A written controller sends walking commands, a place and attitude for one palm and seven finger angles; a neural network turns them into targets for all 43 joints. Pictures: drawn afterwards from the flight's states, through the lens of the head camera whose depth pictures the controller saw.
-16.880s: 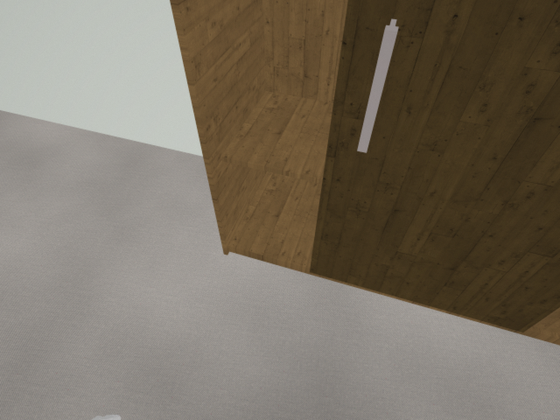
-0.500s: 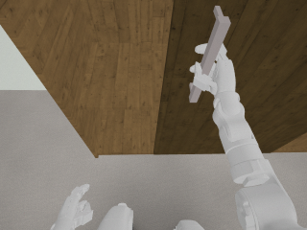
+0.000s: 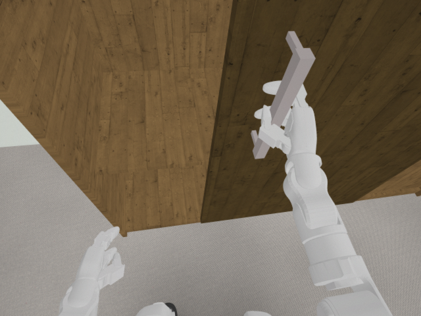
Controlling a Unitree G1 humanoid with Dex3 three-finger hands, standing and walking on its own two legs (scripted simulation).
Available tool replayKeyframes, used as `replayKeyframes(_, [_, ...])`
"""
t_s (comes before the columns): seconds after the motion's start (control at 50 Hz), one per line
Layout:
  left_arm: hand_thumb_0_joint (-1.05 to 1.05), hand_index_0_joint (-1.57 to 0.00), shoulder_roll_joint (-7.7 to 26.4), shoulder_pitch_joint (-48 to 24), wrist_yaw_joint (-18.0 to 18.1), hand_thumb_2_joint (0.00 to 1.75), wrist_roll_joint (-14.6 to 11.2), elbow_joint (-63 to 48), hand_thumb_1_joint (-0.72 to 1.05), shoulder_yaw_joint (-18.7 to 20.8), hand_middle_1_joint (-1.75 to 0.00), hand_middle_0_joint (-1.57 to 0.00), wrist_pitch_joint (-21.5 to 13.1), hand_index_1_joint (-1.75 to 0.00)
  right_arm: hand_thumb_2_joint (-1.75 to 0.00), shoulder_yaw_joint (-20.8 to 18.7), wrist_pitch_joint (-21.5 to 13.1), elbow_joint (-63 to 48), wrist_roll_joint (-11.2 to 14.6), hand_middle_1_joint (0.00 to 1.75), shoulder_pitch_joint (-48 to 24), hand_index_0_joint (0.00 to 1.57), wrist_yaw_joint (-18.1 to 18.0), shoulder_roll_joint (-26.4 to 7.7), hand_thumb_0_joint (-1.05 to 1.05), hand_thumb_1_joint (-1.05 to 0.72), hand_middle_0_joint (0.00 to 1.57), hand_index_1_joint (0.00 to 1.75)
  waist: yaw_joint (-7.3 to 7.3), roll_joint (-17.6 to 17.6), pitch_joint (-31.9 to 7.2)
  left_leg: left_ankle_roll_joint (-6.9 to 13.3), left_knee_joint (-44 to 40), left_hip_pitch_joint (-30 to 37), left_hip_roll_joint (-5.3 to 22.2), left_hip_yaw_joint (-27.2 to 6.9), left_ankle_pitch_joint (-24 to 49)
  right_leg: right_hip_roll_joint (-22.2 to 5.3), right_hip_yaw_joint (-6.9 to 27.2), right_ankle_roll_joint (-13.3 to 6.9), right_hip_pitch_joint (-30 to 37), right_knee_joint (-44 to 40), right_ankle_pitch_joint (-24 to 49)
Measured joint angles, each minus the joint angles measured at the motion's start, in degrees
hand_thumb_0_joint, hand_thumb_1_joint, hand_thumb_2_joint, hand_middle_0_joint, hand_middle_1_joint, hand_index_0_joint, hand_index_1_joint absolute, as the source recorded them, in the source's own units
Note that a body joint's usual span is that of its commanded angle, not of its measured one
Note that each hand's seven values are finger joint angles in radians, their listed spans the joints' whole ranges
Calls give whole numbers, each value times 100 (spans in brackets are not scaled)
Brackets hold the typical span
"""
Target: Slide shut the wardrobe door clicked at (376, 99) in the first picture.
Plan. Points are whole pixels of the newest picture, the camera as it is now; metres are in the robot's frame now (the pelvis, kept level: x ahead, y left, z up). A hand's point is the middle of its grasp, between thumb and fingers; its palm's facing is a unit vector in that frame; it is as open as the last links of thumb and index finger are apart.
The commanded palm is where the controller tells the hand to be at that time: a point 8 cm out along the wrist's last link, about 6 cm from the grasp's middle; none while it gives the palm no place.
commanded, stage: step sideways, sliding the door along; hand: right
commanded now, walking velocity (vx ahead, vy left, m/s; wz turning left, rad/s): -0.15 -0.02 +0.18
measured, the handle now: (272, 107) +0.45 -0.12 +0.11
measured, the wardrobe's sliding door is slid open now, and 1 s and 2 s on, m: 0.34 0.25 0.24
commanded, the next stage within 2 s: stop walking and hold the door there in 1.00 s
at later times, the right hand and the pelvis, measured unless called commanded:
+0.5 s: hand (232, 135) +0.39 -0.04 +0.11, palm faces -0.16 +0.98 -0.11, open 6.3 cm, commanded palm +0.37 -0.03 +0.11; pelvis +0.00 -0.01 -0.01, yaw +2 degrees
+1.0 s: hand (214, 135) +0.39 -0.01 +0.11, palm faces -0.06 +0.99 -0.13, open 6.3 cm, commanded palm +0.36 +0.00 +0.11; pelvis -0.04 +0.05 -0.02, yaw +2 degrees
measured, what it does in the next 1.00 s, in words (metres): steps on the spot: right foot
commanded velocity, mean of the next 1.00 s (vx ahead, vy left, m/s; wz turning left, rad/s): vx -0.06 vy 0.25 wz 0.14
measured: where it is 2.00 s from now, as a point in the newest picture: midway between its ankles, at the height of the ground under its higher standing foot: outside the picture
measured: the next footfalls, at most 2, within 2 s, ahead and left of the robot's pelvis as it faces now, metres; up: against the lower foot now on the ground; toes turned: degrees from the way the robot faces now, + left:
right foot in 0.84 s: -0.03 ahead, -0.11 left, +0.00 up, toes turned +2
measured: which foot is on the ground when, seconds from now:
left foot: down 0.00-1.00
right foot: down 0.00-0.74, up 0.76-0.82, down 0.84-1.00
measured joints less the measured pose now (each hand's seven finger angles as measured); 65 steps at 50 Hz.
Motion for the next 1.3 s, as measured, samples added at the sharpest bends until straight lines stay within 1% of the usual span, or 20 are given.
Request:
replayKeyframes(0.08, [2,-20,3,-98,-35,90,-2,-98,91,8,-30,-20,22,-30,-84,221,-8,-168,-69,140,64,15,-39,121,-1,-77,39,140,-21,-39,-28,-52,7,-61,18,-62,-5,-12,-160,90,-31,-16,-74])
replayKeyframes(0.22, [2,-20,-158,-190,-70,90,17,-174,91,-70,-30,-20,97,-30,-81,599,-30,-272,-168,140,20,13,-38,354,-1,-78,37,140,-40,-45,-40,-161,198,-239,77,-220,-15,44,-297,72,-114,111,-297])
replayKeyframes(0.34, [2,-20,-461,-64,-140,90,67,-258,91,-201,-30,-20,238,-30,-78,674,-114,-300,-101,140,54,16,223,241,-1,-76,39,140,89,53,76,-121,714,-326,60,-316,-27,17,-413,43,41,310,-465])
replayKeyframes(0.44, [1,-20,-560,163,-176,90,43,-213,90,-292,-30,-20,400,-30,-79,632,-192,-343,-81,140,119,18,350,183,-2,-74,42,140,139,-26,114,-80,621,-45,-116,-168,-392,-234,-328,149,-7,821,-754])
replayKeyframes(0.5, [2,-20,-548,92,-115,90,0,-41,90,-267,-30,-20,443,-30,-81,551,-208,-381,-73,140,102,19,322,161,-2,-73,43,140,237,21,187,-2,632,-73,-147,-130,-349,-291,-286,131,-214,1151,-589])
replayKeyframes(0.54, [2,-20,-503,57,-42,90,-3,44,90,-223,-30,-20,391,-30,-82,507,-206,-359,-95,140,75,19,274,159,-2,-73,43,140,293,133,184,24,645,-164,-95,-176,-272,-204,-303,85,-187,960,-474])
replayKeyframes(0.6, [2,-20,-403,18,13,90,11,19,91,-92,-30,-20,330,-30,-82,470,-165,-308,-48,140,-43,20,227,111,-1,-73,42,140,374,221,201,-30,824,-432,-59,-219,-1,-144,-407,235,6,300,-426])
replayKeyframes(0.7, [2,-20,-318,182,-127,90,-21,-257,91,22,-30,-20,420,-30,-82,377,-156,-38,-2,140,-281,19,258,73,-1,-73,41,140,263,161,258,-1,788,-229,-168,-175,-216,-326,-350,312,-93,559,-398])
replayKeyframes(0.74, [2,-20,-312,139,-126,90,-83,-244,91,-24,-30,-20,512,-30,-83,304,-121,35,-1,140,-357,18,222,61,-1,-74,41,140,248,92,259,135,689,-144,-290,-98,-432,-465,-264,348,-208,818,-500])
replayKeyframes(0.78, [2,-20,-322,33,-85,90,-117,-160,91,-46,-30,-20,555,-30,-84,226,-117,163,15,140,-444,17,160,69,-1,-74,40,140,306,67,280,255,699,-160,-321,-15,-320,-473,-129,198,-323,978,-431])
replayKeyframes(0.84, [2,-20,-334,-57,-6,90,-95,-69,91,-60,-30,-20,502,-30,-85,142,-91,368,49,140,-551,17,95,90,0,-75,37,140,329,134,198,265,633,-243,-313,-32,-229,-262,-12,-3,-297,797,-377])
replayKeyframes(0.9, [2,-20,-386,-66,3,90,-57,-95,91,-33,-30,-20,470,-30,-84,137,-55,580,138,140,-699,18,73,24,0,-76,35,140,311,277,169,178,686,-368,-274,-138,-113,-210,-98,393,-143,339,-212])
replayKeyframes(0.98, [2,-20,-379,121,-118,90,-63,-284,91,-30,-30,-20,550,-30,-82,149,-13,851,196,140,-881,15,139,-55,0,-77,36,140,200,169,183,27,897,-250,-312,-207,-392,-308,-29,486,-156,469,-211])
replayKeyframes(1.02, [1,-20,-371,135,-142,90,-105,-257,91,-77,-30,-20,640,-30,-82,98,12,928,178,140,-936,13,148,-78,-1,-77,37,140,164,25,222,313,825,-141,-453,-107,-447,-450,61,460,-202,666,-289])
replayKeyframes(1.06, [1,-20,-385,80,-117,90,-155,-139,91,-117,-30,-20,713,-30,-82,37,29,997,162,140,-958,12,126,-113,-1,-77,38,140,215,-18,264,483,737,-63,-490,-19,-360,-460,133,234,-314,939,-261])
replayKeyframes(1.1, [2,-20,-395,61,-77,90,-147,-25,91,-122,-30,-20,678,-30,-82,-34,-11,1104,151,140,-954,12,111,-116,-1,-77,37,140,241,45,212,496,598,-68,-456,-27,-270,-221,205,79,-440,1258,-603])
replayKeyframes(1.14, [2,-20,-396,28,-26,90,-79,83,91,-154,-30,-20,583,-30,-82,-230,-45,1122,94,140,-867,13,218,-174,-1,-77,36,140,305,149,124,501,428,-105,-443,-91,-140,-17,45,-3,-362,983,-560])
replayKeyframes(1.18, [2,-20,-372,-2,31,90,7,97,91,-149,-30,-20,529,-30,-81,-472,-100,1051,33,140,-667,16,378,-389,-1,-75,37,140,452,174,-22,498,362,-210,-518,-174,-47,14,-237,-54,-126,324,63])
replayKeyframes(1.24, [2,-20,-270,64,44,90,-35,39,91,-77,-30,-20,455,-30,-81,-671,-111,1121,80,139,-564,19,402,-595,-2,-73,39,140,565,196,-108,456,237,-244,-598,-288,71,-60,-425,179,6,9,-19])
replayKeyframes(1.3, [1,-20,-81,156,49,90,-107,12,91,-53,-30,-20,414,-30,-81,-884,-55,1259,77,137,-534,19,348,-647,-1,-73,39,140,683,160,-168,478,-3,-187,-650,-359,256,-72,-457,14,-7,-27,4])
